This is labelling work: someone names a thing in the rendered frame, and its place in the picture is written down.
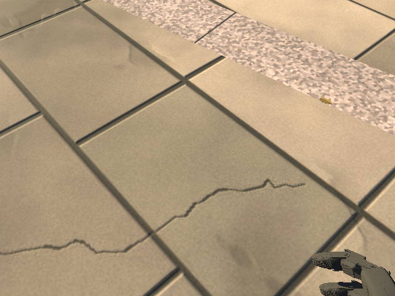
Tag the robot right hand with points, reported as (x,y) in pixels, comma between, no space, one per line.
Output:
(376,281)

